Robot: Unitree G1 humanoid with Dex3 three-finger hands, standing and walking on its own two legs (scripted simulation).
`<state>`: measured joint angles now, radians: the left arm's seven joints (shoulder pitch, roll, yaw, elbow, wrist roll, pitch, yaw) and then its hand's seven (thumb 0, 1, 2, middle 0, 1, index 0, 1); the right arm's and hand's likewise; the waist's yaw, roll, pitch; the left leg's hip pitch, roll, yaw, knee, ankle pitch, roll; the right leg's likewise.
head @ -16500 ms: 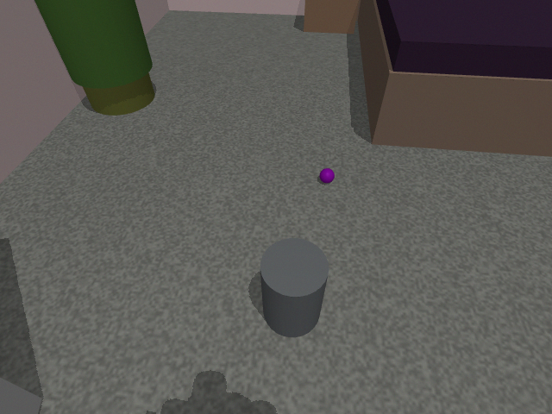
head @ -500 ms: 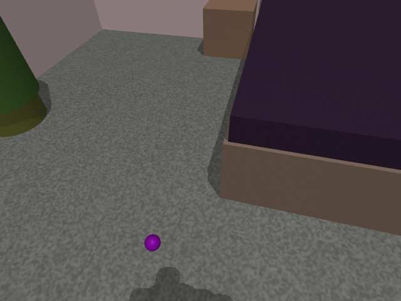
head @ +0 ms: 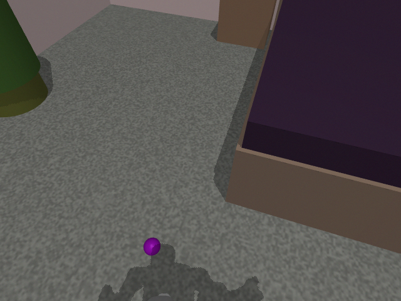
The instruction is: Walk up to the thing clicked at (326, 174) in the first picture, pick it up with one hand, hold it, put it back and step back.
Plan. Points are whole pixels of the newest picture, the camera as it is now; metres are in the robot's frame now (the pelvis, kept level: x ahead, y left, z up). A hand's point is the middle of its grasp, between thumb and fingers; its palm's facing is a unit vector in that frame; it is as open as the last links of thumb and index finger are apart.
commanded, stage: walk up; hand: left
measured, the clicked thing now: (152, 246) +0.45 +0.25 -0.71
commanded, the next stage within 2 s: none
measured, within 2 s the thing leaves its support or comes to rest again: neither
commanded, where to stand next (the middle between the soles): +0.09 +0.01 m, yaw +0 degrees
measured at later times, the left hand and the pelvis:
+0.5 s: hand out of the picture +0.13 +0.26 -0.13, palm faces -0.02 -0.92 -0.38, open 7.4 cm; pelvis +0.05 -0.01 +0.01, yaw +0 degrees
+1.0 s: hand out of the picture +0.14 +0.26 -0.13, palm faces -0.02 -0.94 -0.35, open 7.4 cm; pelvis +0.06 +0.00 +0.03, yaw +0 degrees
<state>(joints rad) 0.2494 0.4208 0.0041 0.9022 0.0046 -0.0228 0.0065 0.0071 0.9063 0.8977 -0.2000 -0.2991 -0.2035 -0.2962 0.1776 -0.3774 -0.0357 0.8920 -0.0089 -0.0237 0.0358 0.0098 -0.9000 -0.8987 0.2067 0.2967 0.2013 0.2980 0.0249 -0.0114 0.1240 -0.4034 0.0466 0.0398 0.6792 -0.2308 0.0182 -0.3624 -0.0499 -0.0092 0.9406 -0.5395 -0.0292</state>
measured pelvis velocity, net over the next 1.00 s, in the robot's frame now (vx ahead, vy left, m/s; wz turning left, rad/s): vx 0.06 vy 0.00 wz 0.00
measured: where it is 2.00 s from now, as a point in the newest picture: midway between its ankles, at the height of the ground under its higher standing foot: outside the picture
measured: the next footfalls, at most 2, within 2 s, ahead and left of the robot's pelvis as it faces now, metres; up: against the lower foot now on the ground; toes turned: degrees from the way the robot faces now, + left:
left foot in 1.96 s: +0.00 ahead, +0.14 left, +0.00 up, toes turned +4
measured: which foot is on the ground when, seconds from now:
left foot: down 0.00-1.00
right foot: down 0.00-1.00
